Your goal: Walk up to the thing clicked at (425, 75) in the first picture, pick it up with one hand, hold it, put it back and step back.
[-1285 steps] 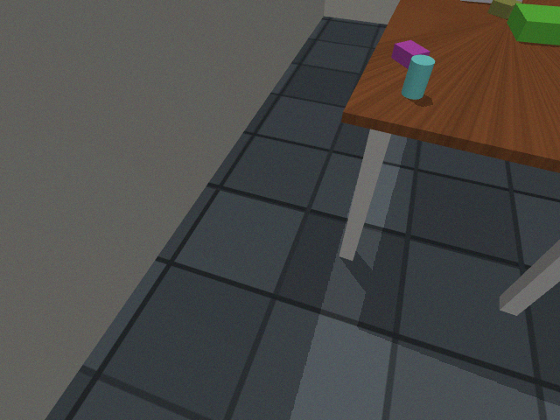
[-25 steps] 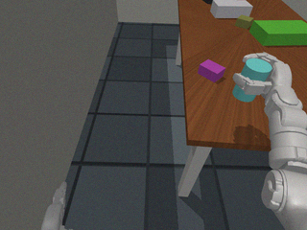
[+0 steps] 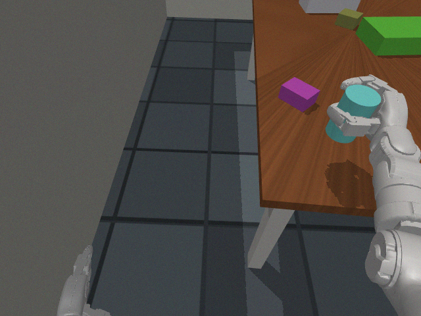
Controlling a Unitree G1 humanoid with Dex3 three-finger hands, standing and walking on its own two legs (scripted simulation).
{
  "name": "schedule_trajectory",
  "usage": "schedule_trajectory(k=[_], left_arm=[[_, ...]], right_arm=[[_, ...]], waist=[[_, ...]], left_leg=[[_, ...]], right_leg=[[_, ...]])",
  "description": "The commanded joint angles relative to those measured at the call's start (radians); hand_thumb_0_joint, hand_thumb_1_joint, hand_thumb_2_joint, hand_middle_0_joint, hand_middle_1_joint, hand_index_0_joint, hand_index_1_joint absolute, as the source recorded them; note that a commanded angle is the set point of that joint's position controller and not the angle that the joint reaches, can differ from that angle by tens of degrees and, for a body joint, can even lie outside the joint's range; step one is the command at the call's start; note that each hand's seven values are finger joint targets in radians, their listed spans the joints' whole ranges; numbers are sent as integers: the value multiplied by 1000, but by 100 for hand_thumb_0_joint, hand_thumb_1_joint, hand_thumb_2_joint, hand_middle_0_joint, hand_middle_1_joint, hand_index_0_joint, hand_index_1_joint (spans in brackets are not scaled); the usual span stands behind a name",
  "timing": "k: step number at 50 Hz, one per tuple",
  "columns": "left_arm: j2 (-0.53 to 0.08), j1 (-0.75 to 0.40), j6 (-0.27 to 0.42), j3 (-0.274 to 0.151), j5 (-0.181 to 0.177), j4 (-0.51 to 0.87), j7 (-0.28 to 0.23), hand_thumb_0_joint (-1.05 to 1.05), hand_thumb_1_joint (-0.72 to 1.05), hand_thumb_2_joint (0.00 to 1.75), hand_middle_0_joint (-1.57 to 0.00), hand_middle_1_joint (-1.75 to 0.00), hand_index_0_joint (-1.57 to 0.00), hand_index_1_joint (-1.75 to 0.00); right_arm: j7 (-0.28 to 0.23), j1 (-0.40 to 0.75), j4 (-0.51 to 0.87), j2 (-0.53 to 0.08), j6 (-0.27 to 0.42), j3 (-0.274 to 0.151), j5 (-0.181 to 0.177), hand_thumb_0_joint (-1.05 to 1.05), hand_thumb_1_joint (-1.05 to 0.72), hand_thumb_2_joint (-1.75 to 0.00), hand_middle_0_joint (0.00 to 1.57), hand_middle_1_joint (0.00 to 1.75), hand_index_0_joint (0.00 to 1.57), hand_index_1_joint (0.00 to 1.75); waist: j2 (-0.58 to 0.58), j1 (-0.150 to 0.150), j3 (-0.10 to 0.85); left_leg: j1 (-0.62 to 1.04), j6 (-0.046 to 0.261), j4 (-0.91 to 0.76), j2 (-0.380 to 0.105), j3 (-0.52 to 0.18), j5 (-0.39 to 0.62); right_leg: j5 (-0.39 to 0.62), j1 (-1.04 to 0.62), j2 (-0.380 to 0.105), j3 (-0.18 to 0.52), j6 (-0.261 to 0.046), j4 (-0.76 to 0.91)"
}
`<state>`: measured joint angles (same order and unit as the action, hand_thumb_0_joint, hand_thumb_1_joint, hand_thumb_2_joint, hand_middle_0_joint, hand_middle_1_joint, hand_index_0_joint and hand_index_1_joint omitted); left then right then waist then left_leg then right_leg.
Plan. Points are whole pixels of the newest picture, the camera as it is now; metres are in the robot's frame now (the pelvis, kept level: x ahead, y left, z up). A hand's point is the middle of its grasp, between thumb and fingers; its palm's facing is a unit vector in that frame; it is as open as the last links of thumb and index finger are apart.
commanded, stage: crouch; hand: right
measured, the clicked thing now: (350, 115) +0.46 -0.22 +0.15
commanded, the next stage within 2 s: lower in 0.30 s
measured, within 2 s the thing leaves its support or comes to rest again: rests again in 1.44 s
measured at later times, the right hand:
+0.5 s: hand (347, 109) +0.48 -0.22 +0.15, palm faces +0.17 +0.99 +0.02, open 8.2 cm
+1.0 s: hand (334, 125) +0.50 -0.22 +0.09, palm faces +0.16 +0.99 +0.01, open 8.2 cm
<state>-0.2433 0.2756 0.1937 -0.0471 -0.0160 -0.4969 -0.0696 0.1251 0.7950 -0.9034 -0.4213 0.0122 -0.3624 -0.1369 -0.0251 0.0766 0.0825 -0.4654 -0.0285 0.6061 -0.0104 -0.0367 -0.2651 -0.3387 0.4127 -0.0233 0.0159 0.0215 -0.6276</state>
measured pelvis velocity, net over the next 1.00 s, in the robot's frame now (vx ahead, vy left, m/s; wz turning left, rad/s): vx -0.01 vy -0.01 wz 0.02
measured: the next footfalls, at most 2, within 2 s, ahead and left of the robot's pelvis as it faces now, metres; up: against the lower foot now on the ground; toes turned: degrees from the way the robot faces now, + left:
none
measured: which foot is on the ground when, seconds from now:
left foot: down 0.00-1.00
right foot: down 0.00-1.00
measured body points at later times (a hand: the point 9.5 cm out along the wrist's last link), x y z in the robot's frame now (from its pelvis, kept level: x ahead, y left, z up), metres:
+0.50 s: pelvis +0.00 -0.01 -0.01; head +0.05 -0.01 +0.44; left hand +0.15 +0.26 -0.07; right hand +0.47 -0.27 +0.15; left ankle +0.02 +0.14 -0.73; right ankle -0.02 -0.13 -0.73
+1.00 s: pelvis -0.01 -0.01 -0.03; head +0.07 -0.02 +0.41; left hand +0.14 +0.26 -0.07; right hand +0.48 -0.27 +0.09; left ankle +0.02 +0.14 -0.73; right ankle -0.02 -0.13 -0.73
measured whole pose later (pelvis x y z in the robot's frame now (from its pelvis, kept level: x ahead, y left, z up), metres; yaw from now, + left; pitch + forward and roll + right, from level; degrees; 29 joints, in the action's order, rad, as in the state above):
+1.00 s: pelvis -0.01 -0.01 -0.03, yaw +1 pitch +16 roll +1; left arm -0.24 0.28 0.12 -0.01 0.02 -0.34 -0.03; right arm 0.12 0.91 -1.16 -0.53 0.23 -0.44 -0.07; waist 0.00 0.17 0.11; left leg -0.74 -0.04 0.79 0.00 -0.04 -0.32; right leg -0.42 0.71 -0.03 0.01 0.01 -0.86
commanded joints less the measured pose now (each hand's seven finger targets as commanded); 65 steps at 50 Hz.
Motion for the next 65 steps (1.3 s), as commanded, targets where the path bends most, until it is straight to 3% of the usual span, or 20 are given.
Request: schedule_trajectory(k=[1,6,10,11,16,23,33,35,39,42,45,48,51,53,56,57,59,62,63,65], left_arm=[[-54,-21,27,-2,-6,118,8,0,-55,5,-5,-5,-5,-5],[-162,-6,7,-99,-3,153,9,0,-55,5,-6,-5,-5,-5],[-148,-93,12,-69,-8,242,17,0,-55,5,-5,-5,-5,-5],[-83,-53,3,-17,-8,163,21,0,-55,5,-5,-5,-5,-5],[-164,14,-2,-89,-5,155,10,0,-56,6,-5,-5,-5,-5],[-117,-76,-1,-32,-4,224,23,0,-56,5,-5,-4,-5,-5],[-122,5,-9,-33,12,241,27,0,-55,6,-5,-5,-5,-5],[-172,-46,-7,-69,13,309,20,0,-55,6,-5,-5,-5,-5],[-120,8,-16,-29,18,258,27,0,-55,6,-5,-5,-5,-5],[-163,-61,-10,-54,20,347,15,0,-55,6,-5,-5,-5,-5],[-121,44,-24,-31,28,234,31,0,-54,5,-5,-5,-5,-5],[-162,-46,-18,-54,30,361,24,0,-55,6,-5,-4,-5,-5],[-118,32,-30,-22,30,278,37,0,-55,5,-5,-5,-5,-5],[-176,-72,-18,-59,31,451,26,0,-56,6,-5,-4,-5,-5],[-111,102,-42,-20,35,267,38,0,-55,5,-5,-5,-5,-5],[-101,76,-40,-8,31,294,42,0,-54,5,-5,-5,-5,-5],[-192,-73,-22,-81,33,492,27,0,-56,6,-5,-4,-4,-5],[-129,120,-48,-43,34,286,39,0,-55,5,-5,-5,-5,-5],[-128,62,-45,-42,29,331,40,0,-55,5,-5,-5,-5,-5],[-186,-74,-27,-68,32,513,26,0,-56,6,-5,-4,-4,-5]], right_arm=[[-2,497,201,-267,103,-48,-14,0,-39,-126,130,137,132,137],[-6,532,237,-308,123,-52,-1,0,-39,-130,132,141,134,141],[-5,569,217,-308,141,-55,-5,0,-37,-127,130,138,132,138],[1,618,291,-277,153,-26,-7,0,-36,-127,130,138,132,138],[3,572,176,-304,151,-47,-6,0,-35,-130,131,141,134,141],[-13,593,72,-291,175,-43,13,0,-40,-133,135,145,138,145],[3,646,59,-342,245,-62,23,0,-36,-131,133,143,136,143],[-7,701,134,-427,268,-107,28,0,-37,-132,134,144,137,144],[-3,630,2,-317,276,-52,30,0,-37,-133,134,145,137,145],[-9,719,112,-431,299,-102,41,0,-36,-134,134,146,138,146],[0,582,-86,-320,293,-64,38,0,-36,-136,136,148,140,148],[-4,731,96,-463,321,-116,56,0,-37,-136,136,148,139,148],[7,583,-108,-347,306,-88,42,0,-37,-136,136,148,139,148],[4,726,64,-486,333,-140,56,0,-39,-137,136,148,140,148],[23,587,-118,-347,312,-75,56,0,-38,-135,136,147,139,147],[28,599,-100,-346,318,-82,45,0,-39,-136,136,147,139,147],[21,750,99,-501,342,-150,57,0,-39,-136,137,148,140,148],[30,585,-125,-360,307,-98,51,0,-37,-136,135,147,138,147],[32,591,-100,-364,315,-102,47,0,-39,-135,135,146,138,146],[24,745,97,-521,343,-171,61,0,-38,-133,135,145,137,145]], waist=[[-10,-12,332],[-41,21,410],[-16,29,431],[-49,4,435],[-66,46,439],[16,40,371],[-95,65,457],[-120,57,558],[-84,90,452],[-103,73,592],[-108,95,424],[-155,84,611],[-79,101,418],[-124,99,626],[-128,112,426],[-121,114,442],[-151,117,694],[-109,124,439],[-95,123,463],[-129,117,685]], left_leg=[[181,17,-32,15,47,340],[158,18,-7,16,37,401],[154,21,-3,19,42,387],[157,21,7,19,43,378],[96,25,11,27,48,367],[100,16,7,22,44,271],[-6,30,76,32,45,276],[19,32,89,33,43,289],[-39,30,93,38,48,239],[8,27,114,33,41,279],[-108,35,127,43,54,241],[-44,32,152,35,42,297],[-115,34,154,40,54,227],[-45,32,167,35,46,276],[-148,37,184,40,54,242],[-160,38,182,43,57,222],[-74,35,197,37,47,297],[-154,37,197,40,51,246],[-147,36,196,39,51,229],[-37,32,209,31,39,289]], right_leg=[[328,-86,28,-33,-26,43],[399,-159,25,-32,-23,18],[402,-136,15,-25,-22,-1],[388,-135,17,-27,-21,3],[453,-180,8,-16,-15,-17],[256,-37,15,-26,-31,-6],[348,-59,5,-9,-14,-76],[371,-83,4,-5,-13,-89],[281,-3,6,-4,-22,-101],[304,-36,8,-8,-23,-122],[346,21,1,6,-13,-131],[366,-29,6,-3,-18,-165],[280,95,7,6,-22,-159],[321,14,5,2,-20,-177],[308,94,7,3,-18,-185],[318,89,2,12,-17,-187],[368,-6,1,9,-21,-217],[283,134,11,2,-27,-214],[255,145,11,7,-30,-215],[279,90,8,-1,-29,-228]])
